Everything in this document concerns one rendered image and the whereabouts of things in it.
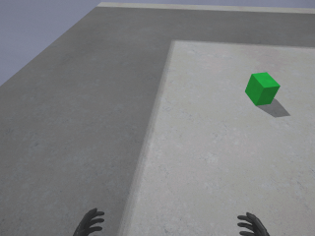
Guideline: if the robot left hand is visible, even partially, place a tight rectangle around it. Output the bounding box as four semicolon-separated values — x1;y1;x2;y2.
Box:
73;208;104;236

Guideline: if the robot right hand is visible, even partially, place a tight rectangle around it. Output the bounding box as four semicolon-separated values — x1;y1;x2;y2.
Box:
237;212;270;236

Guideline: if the carton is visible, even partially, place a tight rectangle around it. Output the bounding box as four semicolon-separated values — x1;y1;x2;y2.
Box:
245;72;280;106

